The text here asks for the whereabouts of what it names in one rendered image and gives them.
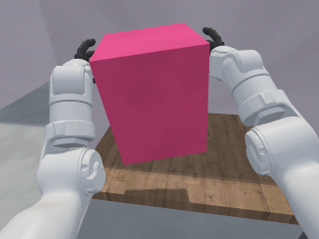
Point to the left robot upper arm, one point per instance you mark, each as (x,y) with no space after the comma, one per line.
(67,180)

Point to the right robot upper arm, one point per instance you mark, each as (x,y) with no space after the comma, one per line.
(288,151)

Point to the robot left hand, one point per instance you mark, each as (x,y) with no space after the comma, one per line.
(82,54)

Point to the right robot forearm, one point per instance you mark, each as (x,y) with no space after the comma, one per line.
(257,98)

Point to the left robot forearm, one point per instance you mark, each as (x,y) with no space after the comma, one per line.
(70,101)

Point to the robot right hand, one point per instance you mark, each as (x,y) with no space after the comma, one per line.
(214,36)

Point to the table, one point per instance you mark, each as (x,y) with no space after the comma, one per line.
(219,181)

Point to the carton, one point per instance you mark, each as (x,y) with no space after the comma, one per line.
(153,83)

